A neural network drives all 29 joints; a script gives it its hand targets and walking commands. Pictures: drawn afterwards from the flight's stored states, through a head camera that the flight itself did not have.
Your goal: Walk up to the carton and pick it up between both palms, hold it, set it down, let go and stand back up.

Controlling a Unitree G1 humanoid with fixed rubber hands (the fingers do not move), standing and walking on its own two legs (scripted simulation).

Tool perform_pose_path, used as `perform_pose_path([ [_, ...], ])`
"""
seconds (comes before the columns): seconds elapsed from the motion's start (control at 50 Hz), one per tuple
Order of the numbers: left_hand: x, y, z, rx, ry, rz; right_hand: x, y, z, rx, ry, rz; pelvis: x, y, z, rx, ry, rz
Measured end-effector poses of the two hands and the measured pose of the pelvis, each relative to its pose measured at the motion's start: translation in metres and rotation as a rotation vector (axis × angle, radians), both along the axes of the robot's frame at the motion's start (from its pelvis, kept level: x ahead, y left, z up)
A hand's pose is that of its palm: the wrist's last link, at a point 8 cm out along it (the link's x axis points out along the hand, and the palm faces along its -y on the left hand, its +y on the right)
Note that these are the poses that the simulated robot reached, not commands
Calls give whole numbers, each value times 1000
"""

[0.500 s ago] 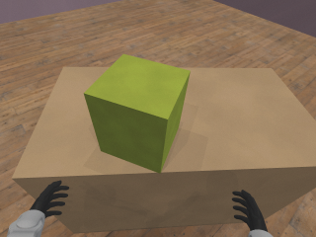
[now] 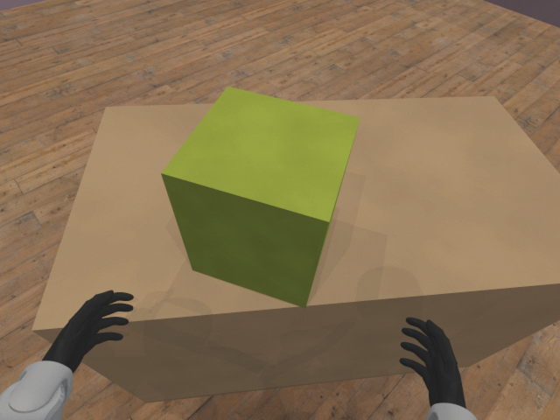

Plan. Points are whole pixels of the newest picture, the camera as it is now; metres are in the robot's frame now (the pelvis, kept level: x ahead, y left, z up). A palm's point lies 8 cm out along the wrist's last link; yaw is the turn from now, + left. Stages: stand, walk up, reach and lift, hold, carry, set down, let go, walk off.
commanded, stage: reach and lift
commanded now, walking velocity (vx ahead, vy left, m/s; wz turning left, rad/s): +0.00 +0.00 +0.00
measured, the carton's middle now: (268, 201) +0.42 +0.04 +0.04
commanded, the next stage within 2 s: none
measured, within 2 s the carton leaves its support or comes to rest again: neither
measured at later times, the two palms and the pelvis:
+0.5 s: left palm (17, 389) +0.14 +0.29 +0.05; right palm (430, 415) +0.12 -0.14 +0.06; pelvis -0.03 +0.01 +0.00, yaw +0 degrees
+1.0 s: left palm (68, 282) +0.24 +0.26 +0.09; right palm (438, 321) +0.22 -0.17 +0.08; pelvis -0.01 +0.00 +0.00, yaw +0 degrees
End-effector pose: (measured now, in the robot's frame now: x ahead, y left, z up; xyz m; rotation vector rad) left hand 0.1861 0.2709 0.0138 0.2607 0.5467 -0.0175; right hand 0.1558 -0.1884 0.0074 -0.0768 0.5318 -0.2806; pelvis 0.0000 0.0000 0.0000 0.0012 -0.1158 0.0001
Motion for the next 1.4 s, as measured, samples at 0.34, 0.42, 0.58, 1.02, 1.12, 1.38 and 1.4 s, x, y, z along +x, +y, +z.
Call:
perform_pose_path([
  [0.34, -40, 12, 33, -17, -212, -75, -28, 31, 37, 76, -247, -51, -24, 7, 0, -9, -31, 0],
  [0.42, -47, 20, 36, -10, -210, -74, -31, 40, 46, 100, -239, -60, -30, 9, 0, -13, -39, 0],
  [0.58, -44, 15, 42, -50, -240, -63, -33, 43, 55, 104, -191, -45, -34, 13, 0, -18, -46, 0],
  [1.02, 61, -10, 77, -105, -258, -74, 62, 20, 73, 96, -192, -16, -4, -1, 0, -4, -5, -2],
  [1.12, 73, -13, 82, -127, -269, -61, 74, 20, 71, 103, -189, -13, 5, -2, 1, -3, 9, -2],
  [1.38, 88, -3, 107, -135, -314, -36, 93, 24, 100, 76, -297, 19, 4, 2, 1, -7, 7, -3],
  [1.4, 91, -2, 108, -138, -313, -35, 95, 23, 101, 72, -298, 16, 2, 2, 1, -7, 4, -2],
])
